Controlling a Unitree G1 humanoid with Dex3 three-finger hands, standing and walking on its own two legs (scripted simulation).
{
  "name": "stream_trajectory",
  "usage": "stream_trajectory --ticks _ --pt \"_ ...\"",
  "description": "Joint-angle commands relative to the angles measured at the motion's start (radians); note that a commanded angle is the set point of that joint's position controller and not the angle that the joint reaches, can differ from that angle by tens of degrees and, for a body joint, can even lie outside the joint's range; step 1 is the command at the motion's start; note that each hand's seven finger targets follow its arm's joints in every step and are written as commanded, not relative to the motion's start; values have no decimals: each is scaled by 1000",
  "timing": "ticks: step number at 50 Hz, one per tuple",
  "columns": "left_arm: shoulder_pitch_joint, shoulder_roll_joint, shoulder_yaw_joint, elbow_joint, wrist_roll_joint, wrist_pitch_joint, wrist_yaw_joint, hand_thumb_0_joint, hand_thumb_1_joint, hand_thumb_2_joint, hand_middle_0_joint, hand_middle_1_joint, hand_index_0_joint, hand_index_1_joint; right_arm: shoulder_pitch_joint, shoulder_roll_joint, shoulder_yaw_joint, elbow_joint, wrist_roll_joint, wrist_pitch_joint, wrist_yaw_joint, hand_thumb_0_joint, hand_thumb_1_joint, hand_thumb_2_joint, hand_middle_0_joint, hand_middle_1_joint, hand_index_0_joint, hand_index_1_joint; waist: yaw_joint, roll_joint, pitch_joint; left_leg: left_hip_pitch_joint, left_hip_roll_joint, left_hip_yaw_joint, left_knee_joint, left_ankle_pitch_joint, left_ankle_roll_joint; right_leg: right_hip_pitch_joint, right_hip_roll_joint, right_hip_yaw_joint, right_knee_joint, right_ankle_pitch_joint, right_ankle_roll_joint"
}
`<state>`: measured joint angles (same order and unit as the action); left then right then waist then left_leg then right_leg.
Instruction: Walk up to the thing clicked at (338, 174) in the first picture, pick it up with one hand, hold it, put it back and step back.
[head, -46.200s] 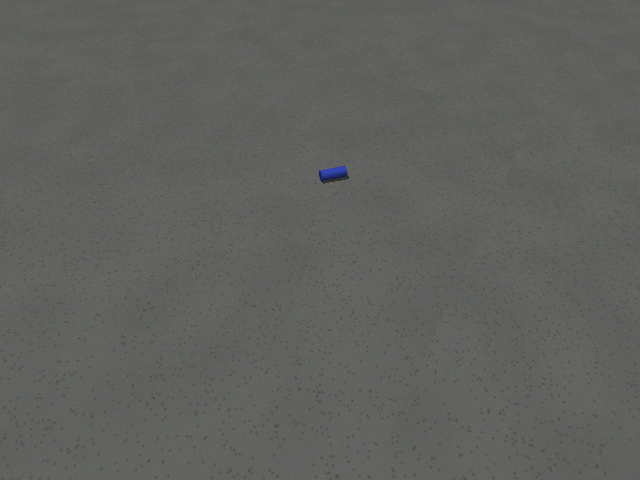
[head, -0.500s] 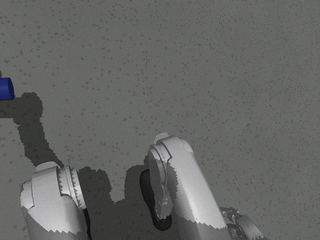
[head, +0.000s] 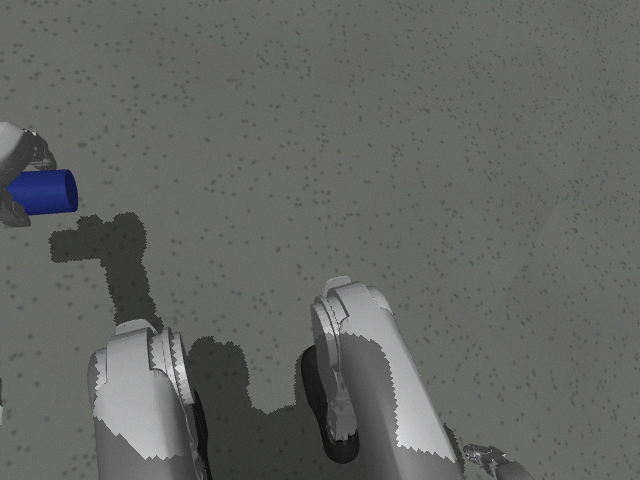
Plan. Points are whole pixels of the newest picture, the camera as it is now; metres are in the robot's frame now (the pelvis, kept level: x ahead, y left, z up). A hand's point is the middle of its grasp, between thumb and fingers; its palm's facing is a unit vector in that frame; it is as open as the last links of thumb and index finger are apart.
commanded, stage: lift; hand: left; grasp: from above
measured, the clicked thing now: (11, 194) +0.50 +0.30 -0.18
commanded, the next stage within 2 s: hold in 1.40 s
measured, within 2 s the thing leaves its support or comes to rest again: neither
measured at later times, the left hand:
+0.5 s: hand out of the picture +0.40 +0.30 +0.04, palm faces -0.46 -0.06 -0.89, open 8.1 cm
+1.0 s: hand out of the picture +0.33 +0.28 +0.22, palm faces -0.47 -0.08 -0.88, open 8.2 cm
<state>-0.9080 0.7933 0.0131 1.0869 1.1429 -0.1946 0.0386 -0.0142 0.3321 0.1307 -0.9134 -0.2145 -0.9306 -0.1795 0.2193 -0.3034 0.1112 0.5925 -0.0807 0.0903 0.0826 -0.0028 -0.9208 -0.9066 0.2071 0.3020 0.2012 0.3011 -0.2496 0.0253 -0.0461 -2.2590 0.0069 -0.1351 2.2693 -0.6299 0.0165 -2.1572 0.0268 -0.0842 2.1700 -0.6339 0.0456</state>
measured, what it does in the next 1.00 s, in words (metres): rises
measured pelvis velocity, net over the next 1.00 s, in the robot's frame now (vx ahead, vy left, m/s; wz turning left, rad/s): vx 0.03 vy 0.00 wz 0.11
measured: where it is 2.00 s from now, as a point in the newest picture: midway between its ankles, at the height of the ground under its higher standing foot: (266, 446)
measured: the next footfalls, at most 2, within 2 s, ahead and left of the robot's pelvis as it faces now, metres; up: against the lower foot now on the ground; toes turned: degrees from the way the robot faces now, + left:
none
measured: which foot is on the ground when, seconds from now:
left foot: down 0.00-1.00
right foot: down 0.00-1.00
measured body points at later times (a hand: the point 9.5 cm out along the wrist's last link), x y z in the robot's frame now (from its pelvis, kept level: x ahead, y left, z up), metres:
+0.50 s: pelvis +0.00 +0.00 +0.12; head +0.16 +0.05 +0.54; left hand +0.42 +0.30 +0.09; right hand +0.13 -0.25 +0.00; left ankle +0.09 +0.12 -0.34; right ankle +0.11 -0.13 -0.34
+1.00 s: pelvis +0.03 +0.00 +0.29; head +0.09 +0.02 +0.73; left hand +0.35 +0.28 +0.27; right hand +0.15 -0.26 +0.18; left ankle +0.09 +0.12 -0.34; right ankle +0.11 -0.13 -0.34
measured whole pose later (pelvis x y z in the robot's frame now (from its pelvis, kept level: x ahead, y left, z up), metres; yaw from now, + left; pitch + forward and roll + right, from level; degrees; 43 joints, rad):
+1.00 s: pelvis +0.03 +0.00 +0.29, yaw +7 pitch +16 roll -3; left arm -0.35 0.50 -0.13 0.82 1.04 -0.16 0.07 -0.01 0.29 0.24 -0.85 -0.34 -0.87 -0.31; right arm 0.25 -0.25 -0.01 0.72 0.03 0.01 -0.06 0.00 -0.90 -0.90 0.21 0.30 0.20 0.30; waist -0.09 0.04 -0.16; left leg -1.07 0.03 -0.03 1.26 -0.47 0.01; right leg -1.03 0.02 -0.01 1.20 -0.46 0.03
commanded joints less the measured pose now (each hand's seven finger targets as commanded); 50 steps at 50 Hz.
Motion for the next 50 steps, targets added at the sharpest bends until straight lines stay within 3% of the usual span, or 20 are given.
stream_trajectory --ticks 1,2,4,6,9,13,14,19,20,21,27,34,35,37,38,40,42,44,50 --pt "-360 319 93 -333 -60 -22 -2 0 785 384 -1113 -350 -1142 -319 180 -242 -122 -40 12 10 -34 0 -918 -908 199 300 199 300 29 323 -845 665 -13 79 -281 202 13 397 20 -30 -266 208 -97" --pt "-319 305 99 -322 -69 -29 -8 0 783 404 -1121 -350 -1145 -324 180 -239 -130 -35 15 12 -38 0 -920 -909 199 300 199 300 36 314 -819 676 -16 80 -297 202 13 392 15 -24 -282 203 -97" --pt "-301 256 72 -351 -88 -46 -19 0 777 398 -1120 -337 -1143 -313 167 -223 -133 -34 20 12 -45 0 -918 -908 199 300 199 300 37 306 -807 686 -12 82 -329 160 14 392 17 -19 -303 176 -97" --pt "-261 270 90 -371 -89 -53 -12 0 775 385 -1116 -327 -1139 -303 156 -216 -141 -37 30 12 -53 0 -915 -907 200 300 199 300 63 313 -808 721 -9 77 -375 138 13 392 15 -14 -316 161 -95" --pt "-237 206 59 -412 -95 -56 -4 0 777 397 -1108 -340 -1132 -315 143 -199 -148 -38 43 12 -57 0 -910 -906 200 300 199 300 60 327 -797 773 0 54 -456 98 12 416 14 -18 -339 156 -86" --pt "-148 179 59 -409 -106 -36 7 0 760 397 -1077 -373 -1105 -344 128 -197 -163 -38 59 8 -64 0 -909 -905 200 300 199 300 82 292 -792 859 9 19 -550 76 13 457 12 -20 -379 155 -73" --pt "-197 178 52 -486 -115 -37 10 0 777 393 -1082 -385 -1113 -351 122 -190 -168 -42 64 7 -69 0 -905 -904 200 300 200 300 80 305 -818 876 9 29 -565 60 14 491 15 -16 -399 152 -75" --pt "-92 140 49 -494 -138 -11 14 0 750 394 -1074 -355 -1098 -330 99 -173 -175 -31 77 -5 -87 0 -900 -902 200 300 200 300 93 230 -766 946 7 23 -653 59 15 586 10 -9 -494 152 -66" --pt "-76 120 32 -497 -134 -7 9 0 730 403 -1062 -368 -1086 -343 97 -167 -172 -33 76 -5 -90 0 -903 -903 200 300 200 300 90 236 -762 965 9 31 -668 75 14 612 13 -6 -516 160 -66" --pt "-69 141 52 -524 -139 -7 8 0 728 389 -1047 -371 -1074 -342 87 -166 -180 -30 81 -7 -95 0 -900 -902 200 300 200 300 100 217 -780 986 6 33 -680 74 17 643 12 -1 -539 161 -65" --pt "62 90 50 -549 -151 8 23 0 704 397 -1020 -410 -1052 -377 57 -138 -176 -25 90 -22 -121 0 -898 -900 200 300 200 300 123 176 -697 1073 4 50 -826 42 15 805 13 15 -690 140 -60" --pt "149 51 34 -577 -141 34 40 0 744 479 -1072 -419 -1090 -401 35 -112 -177 -5 105 -45 -145 0 -898 -901 200 300 200 300 137 136 -611 1222 3 66 -989 61 12 998 18 39 -875 142 -59" --pt "170 24 14 -557 -134 38 39 0 747 475 -1071 -431 -1092 -410 33 -103 -174 -1 105 -48 -147 0 -902 -902 200 300 200 300 131 127 -582 1240 2 73 -1007 73 13 1023 19 44 -906 149 -59" --pt "191 25 24 -544 -142 37 44 0 749 469 -1070 -433 -1092 -410 35 -100 -176 6 109 -58 -153 0 -902 -902 200 300 200 300 142 108 -544 1268 1 77 -1053 77 12 1077 19 53 -964 143 -58" --pt "204 -2 1 -529 -140 38 46 0 751 468 -1070 -435 -1093 -412 29 -99 -174 4 112 -63 -155 0 -903 -903 200 300 200 300 140 98 -513 1287 2 71 -1089 49 12 1090 21 54 -989 123 -58" --pt "199 -39 -23 -505 -140 37 51 0 729 462 -1050 -451 -1076 -425 32 -95 -173 16 114 -75 -156 0 -905 -904 200 300 200 300 137 102 -463 1322 4 69 -1135 46 8 1110 21 58 -1032 125 -59" --pt "213 -35 -15 -480 -135 36 60 0 734 470 -1051 -455 -1077 -428 32 -96 -178 24 113 -88 -158 0 -904 -903 200 300 200 300 151 105 -445 1358 6 64 -1180 48 5 1146 22 62 -1070 125 -58" --pt "205 -74 -51 -474 -128 33 63 0 750 459 -1062 -454 -1090 -426 35 -93 -179 29 114 -99 -157 0 -907 -904 200 300 200 300 145 99 -431 1406 5 72 -1213 76 3 1185 22 67 -1115 146 -60" --pt "190 -99 -71 -470 -114 24 95 0 749 452 -1046 -497 -1082 -460 29 -91 -179 27 118 -126 -150 0 -907 -904 200 300 199 300 166 99 -379 1506 -1 83 -1325 74 1 1290 24 71 -1223 146 -57"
